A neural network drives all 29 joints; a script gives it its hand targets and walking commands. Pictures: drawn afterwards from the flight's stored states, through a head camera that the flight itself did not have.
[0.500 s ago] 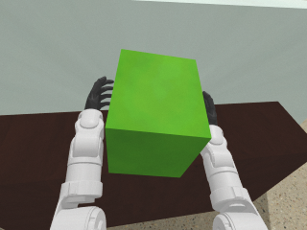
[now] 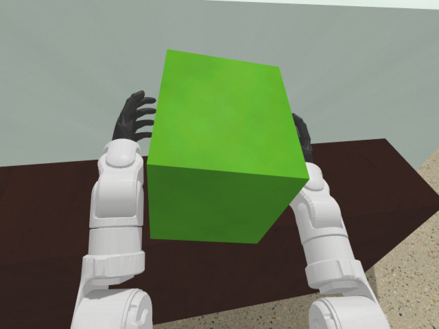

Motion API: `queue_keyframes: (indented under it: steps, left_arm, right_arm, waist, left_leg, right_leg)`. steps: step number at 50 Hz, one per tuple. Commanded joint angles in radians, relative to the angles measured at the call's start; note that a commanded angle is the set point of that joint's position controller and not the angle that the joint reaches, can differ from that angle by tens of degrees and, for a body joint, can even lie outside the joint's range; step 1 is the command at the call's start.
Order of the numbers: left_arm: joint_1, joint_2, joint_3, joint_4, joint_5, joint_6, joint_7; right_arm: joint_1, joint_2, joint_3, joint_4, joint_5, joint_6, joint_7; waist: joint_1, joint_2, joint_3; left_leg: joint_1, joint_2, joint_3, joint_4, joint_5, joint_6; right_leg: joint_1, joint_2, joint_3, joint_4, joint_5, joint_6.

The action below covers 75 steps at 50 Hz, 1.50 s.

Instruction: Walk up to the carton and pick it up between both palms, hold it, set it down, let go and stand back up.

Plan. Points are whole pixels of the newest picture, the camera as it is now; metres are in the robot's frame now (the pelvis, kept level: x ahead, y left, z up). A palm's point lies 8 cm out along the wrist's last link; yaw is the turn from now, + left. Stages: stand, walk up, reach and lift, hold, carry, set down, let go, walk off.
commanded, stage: reach and lift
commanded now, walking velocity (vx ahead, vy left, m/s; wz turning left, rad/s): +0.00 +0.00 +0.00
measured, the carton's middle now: (214, 152) +0.38 -0.02 +0.14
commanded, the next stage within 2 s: hold in 1.04 s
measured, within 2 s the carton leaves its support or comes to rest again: neither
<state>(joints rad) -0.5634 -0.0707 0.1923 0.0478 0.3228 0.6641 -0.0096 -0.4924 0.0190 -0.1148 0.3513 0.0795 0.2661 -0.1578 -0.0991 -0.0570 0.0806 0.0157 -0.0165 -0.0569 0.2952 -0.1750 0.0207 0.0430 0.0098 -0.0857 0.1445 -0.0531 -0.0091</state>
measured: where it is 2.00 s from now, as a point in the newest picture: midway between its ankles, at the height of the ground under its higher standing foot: outside the picture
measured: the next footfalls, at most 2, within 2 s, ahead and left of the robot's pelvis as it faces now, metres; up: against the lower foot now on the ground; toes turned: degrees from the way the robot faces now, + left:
none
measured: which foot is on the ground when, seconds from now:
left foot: down 0.00-1.00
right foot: down 0.00-1.00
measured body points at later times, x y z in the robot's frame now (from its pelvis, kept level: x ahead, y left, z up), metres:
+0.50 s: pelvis +0.01 -0.01 +0.00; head +0.00 +0.02 +0.45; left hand +0.39 +0.12 +0.16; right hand +0.36 -0.18 +0.14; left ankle +0.00 +0.10 -0.75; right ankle +0.03 -0.11 -0.75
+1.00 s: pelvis +0.00 +0.00 +0.00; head -0.03 +0.03 +0.45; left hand +0.37 +0.14 +0.21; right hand +0.36 -0.15 +0.18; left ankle +0.00 +0.10 -0.75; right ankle +0.03 -0.11 -0.75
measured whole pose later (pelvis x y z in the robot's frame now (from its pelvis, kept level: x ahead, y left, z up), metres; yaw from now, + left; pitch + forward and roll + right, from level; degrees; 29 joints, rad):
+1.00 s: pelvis +0.00 +0.00 +0.00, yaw +1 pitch -9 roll -1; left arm -0.59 -0.07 0.22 -0.08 0.34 0.83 -0.03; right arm -0.55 -0.01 -0.08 0.29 0.16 0.38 -0.18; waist -0.09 -0.06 0.09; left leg 0.05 -0.01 -0.06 0.29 -0.17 0.02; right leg 0.08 0.01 -0.10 0.14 -0.06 -0.01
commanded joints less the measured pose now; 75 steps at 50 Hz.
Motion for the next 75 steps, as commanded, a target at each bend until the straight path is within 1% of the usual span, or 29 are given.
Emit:
queue_keyframes:
  steps: [1,2,3,7,11,19,25,31,32,35,36,39,42,45,48,49,50,51,53,55,58,60,61,62,64,68,71,73,75]
  left_arm:
    - [-0.432,-0.355,-0.253,0.014,-0.079,-0.014,-0.139]
    - [-0.419,-0.350,-0.258,0.008,-0.076,-0.010,-0.139]
    - [-0.416,-0.349,-0.276,-0.018,-0.084,-0.014,-0.137]
    - [-0.461,-0.373,-0.352,-0.070,-0.116,-0.063,-0.133]
    - [-0.440,-0.383,-0.400,-0.112,-0.136,-0.092,-0.134]
    - [-0.385,-0.356,-0.405,-0.164,-0.142,-0.053,-0.136]
    - [-0.393,-0.351,-0.414,-0.200,-0.146,-0.027,-0.136]
    - [-0.411,-0.349,-0.412,-0.206,-0.142,-0.003,-0.134]
    - [-0.446,-0.362,-0.447,-0.311,-0.153,0.003,-0.127]
    - [-0.424,-0.363,-0.455,-0.321,-0.152,0.033,-0.125]
    - [-0.407,-0.352,-0.437,-0.299,-0.142,0.048,-0.129]
    - [-0.403,-0.336,-0.391,-0.255,-0.124,0.097,-0.136]
    - [-0.453,-0.350,-0.384,-0.236,-0.130,0.129,-0.134]
    - [-0.505,-0.364,-0.381,-0.225,-0.133,0.134,-0.130]
    - [-0.535,-0.371,-0.378,-0.218,-0.133,0.131,-0.128]
    - [-0.560,-0.341,-0.335,-0.035,-0.129,0.111,-0.155]
    - [-0.574,-0.340,-0.298,-0.044,-0.126,0.094,-0.168]
    - [-0.583,-0.333,-0.295,-0.039,-0.121,0.091,-0.171]
    - [-0.574,-0.332,-0.291,-0.076,-0.117,0.077,-0.160]
    - [-0.563,-0.346,-0.302,-0.121,-0.109,0.060,-0.146]
    - [-0.502,-0.371,-0.328,-0.229,-0.102,0.050,-0.137]
    - [-0.472,-0.386,-0.355,-0.299,-0.112,0.062,-0.140]
    - [-0.462,-0.383,-0.364,-0.320,-0.115,0.072,-0.144]
    - [-0.453,-0.377,-0.369,-0.335,-0.117,0.083,-0.146]
    - [-0.446,-0.355,-0.373,-0.345,-0.121,0.105,-0.149]
    - [-0.498,-0.323,-0.393,-0.306,-0.149,0.127,-0.149]
    - [-0.544,-0.317,-0.404,-0.271,-0.161,0.129,-0.147]
    - [-0.559,-0.317,-0.399,-0.252,-0.159,0.130,-0.147]
    - [-0.562,-0.315,-0.385,-0.234,-0.151,0.131,-0.150]
  right_arm:
    - [-0.652,0.252,0.225,-0.151,0.024,-0.035,0.071]
    - [-0.641,0.250,0.219,-0.150,0.018,-0.040,0.074]
    - [-0.640,0.248,0.219,-0.171,0.017,-0.050,0.073]
    - [-0.676,0.275,0.280,-0.256,0.020,-0.084,0.057]
    - [-0.633,0.301,0.349,-0.287,0.033,-0.097,0.044]
    - [-0.576,0.307,0.399,-0.313,0.071,-0.075,0.022]
    - [-0.586,0.299,0.406,-0.341,0.090,-0.059,0.008]
    - [-0.596,0.279,0.381,-0.329,0.096,-0.040,0.007]
    - [-0.643,0.313,0.405,-0.407,0.116,-0.040,0.006]
    - [-0.628,0.301,0.425,-0.440,0.128,-0.016,-0.005]
    - [-0.613,0.288,0.418,-0.417,0.126,0.000,-0.009]
    - [-0.604,0.249,0.377,-0.339,0.126,0.043,-0.007]
    - [-0.658,0.230,0.338,-0.314,0.133,0.062,0.001]
    - [-0.715,0.226,0.308,-0.310,0.127,0.064,0.006]
    - [-0.745,0.223,0.286,-0.306,0.118,0.065,0.006]
    - [-0.738,0.194,0.193,-0.180,0.083,0.079,0.010]
    - [-0.746,0.199,0.186,-0.164,0.076,0.070,0.018]
    - [-0.740,0.191,0.169,-0.146,0.065,0.065,0.026]
    - [-0.736,0.199,0.181,-0.162,0.057,0.049,0.035]
    - [-0.752,0.227,0.243,-0.221,0.065,0.032,0.033]
    - [-0.745,0.286,0.412,-0.348,0.124,0.023,0.004]
    - [-0.725,0.320,0.493,-0.399,0.169,0.029,-0.021]
    - [-0.720,0.330,0.518,-0.414,0.183,0.033,-0.029]
    - [-0.706,0.326,0.525,-0.415,0.192,0.037,-0.034]
    - [-0.687,0.304,0.513,-0.405,0.196,0.046,-0.040]
    - [-0.701,0.272,0.418,-0.364,0.163,0.057,-0.036]
    - [-0.717,0.263,0.336,-0.319,0.130,0.060,-0.024]
    - [-0.721,0.256,0.302,-0.293,0.115,0.066,-0.020]
    - [-0.718,0.251,0.286,-0.272,0.108,0.073,-0.019]
  waist:
    - [0.017,0.066,-0.222]
    - [0.018,0.070,-0.221]
    - [0.007,0.062,-0.238]
    - [-0.021,0.057,-0.369]
    - [-0.022,0.059,-0.424]
    - [-0.006,0.043,-0.368]
    - [-0.012,0.053,-0.365]
    - [-0.021,0.067,-0.346]
    - [0.007,0.084,-0.428]
    - [0.004,0.078,-0.452]
    - [0.007,0.078,-0.419]
    - [0.007,0.072,-0.305]
    - [-0.005,0.077,-0.267]
    - [-0.017,0.085,-0.283]
    - [-0.025,0.092,-0.308]
    - [-0.087,0.077,-0.186]
    - [-0.058,0.081,-0.194]
    - [-0.062,0.097,-0.200]
    - [-0.038,0.101,-0.244]
    - [-0.007,0.081,-0.331]
    - [0.054,0.044,-0.479]
    - [0.077,0.041,-0.505]
    - [0.086,0.039,-0.497]
    - [0.087,0.039,-0.477]
    - [0.080,0.033,-0.423]
    - [0.029,0.031,-0.326]
    - [-0.006,0.067,-0.288]
    - [-0.016,0.091,-0.281]
    - [-0.018,0.106,-0.282]
  left_leg:
    - [-0.137,0.013,0.051,-0.119,-0.041,-0.047]
    - [-0.132,0.017,0.052,-0.122,-0.037,-0.046]
    - [-0.117,0.016,0.052,-0.119,-0.021,-0.052]
    - [-0.056,-0.011,0.042,-0.057,0.169,-0.058]
    - [-0.056,-0.022,0.031,-0.040,0.259,-0.053]
    - [-0.096,-0.016,0.027,-0.068,0.235,-0.035]
    - [-0.081,-0.017,0.028,-0.068,0.238,-0.039]
    - [-0.063,-0.013,0.033,-0.069,0.219,-0.051]
    - [-0.024,-0.016,0.032,-0.050,0.293,-0.042]
    - [0.026,-0.015,0.033,-0.028,0.389,-0.049]
    - [0.030,-0.014,0.032,-0.034,0.377,-0.051]
    - [0.009,-0.004,0.033,-0.061,0.274,-0.059]
    - [-0.018,0.004,0.037,-0.076,0.179,-0.068]
    - [-0.028,0.006,0.042,-0.077,0.141,-0.073]
    - [-0.025,0.006,0.040,-0.067,0.152,-0.076]
    - [-0.130,0.006,0.041,-0.096,-0.017,-0.072]
    - [-0.161,0.014,0.041,-0.116,-0.077,-0.060]
    - [-0.166,0.015,0.044,-0.121,-0.092,-0.057]
    - [-0.149,0.012,0.048,-0.118,-0.050,-0.059]
    - [-0.075,0.000,0.052,-0.078,0.126,-0.060]
    - [0.014,-0.019,0.047,-0.019,0.443,-0.042]
    - [0.029,-0.019,0.042,-0.013,0.528,-0.033]
    - [0.031,-0.015,0.043,-0.016,0.530,-0.030]
    - [0.035,-0.013,0.046,-0.021,0.517,-0.031]
    - [0.034,-0.008,0.055,-0.036,0.451,-0.035]
    - [-0.017,-0.004,0.076,-0.073,0.221,-0.041]
    - [-0.071,-0.004,0.083,-0.090,0.091,-0.044]
    - [-0.093,-0.004,0.082,-0.091,0.063,-0.047]
    - [-0.104,-0.006,0.079,-0.087,0.070,-0.050]
  right_leg:
    - [0.162,0.016,-0.038,0.028,-0.056,0.016]
    - [0.170,0.015,-0.037,0.025,-0.055,0.013]
    - [0.174,0.019,-0.039,0.023,-0.038,0.015]
    - [0.225,0.030,-0.036,0.043,0.187,0.022]
    - [0.276,0.026,-0.021,0.059,0.312,0.027]
    - [0.317,0.010,-0.006,0.061,0.331,0.037]
    - [0.315,0.010,-0.008,0.060,0.337,0.039]
    - [0.279,0.015,-0.017,0.050,0.280,0.035]
    - [0.263,0.020,-0.016,0.072,0.319,0.034]
    - [0.291,0.021,-0.016,0.062,0.395,0.033]
    - [0.285,0.020,-0.017,0.052,0.375,0.033]
    - [0.227,0.021,-0.024,0.018,0.226,0.027]
    - [0.193,0.026,-0.033,0.009,0.113,0.019]
    - [0.179,0.032,-0.039,0.015,0.073,0.016]
    - [0.177,0.035,-0.043,0.019,0.073,0.013]
    - [0.116,0.022,-0.037,0.010,-0.046,0.014]
    - [0.132,0.021,-0.036,0.016,-0.086,0.007]
    - [0.134,0.019,-0.032,0.015,-0.097,0.004]
    - [0.165,0.021,-0.039,0.024,-0.064,0.005]
    - [0.209,0.032,-0.043,0.035,0.069,0.007]
    - [0.335,0.031,-0.017,0.060,0.350,0.014]
    - [0.360,0.015,-0.002,0.069,0.458,0.025]
    - [0.358,0.008,0.002,0.068,0.467,0.027]
    - [0.351,0.002,0.004,0.064,0.459,0.028]
    - [0.324,-0.002,0.004,0.049,0.382,0.028]
    - [0.235,0.004,-0.011,0.015,0.128,0.024]
    - [0.191,0.006,-0.022,0.006,-0.012,0.018]
    - [0.184,0.007,-0.027,0.007,-0.050,0.015]
    - [0.193,0.007,-0.030,0.012,-0.046,0.015]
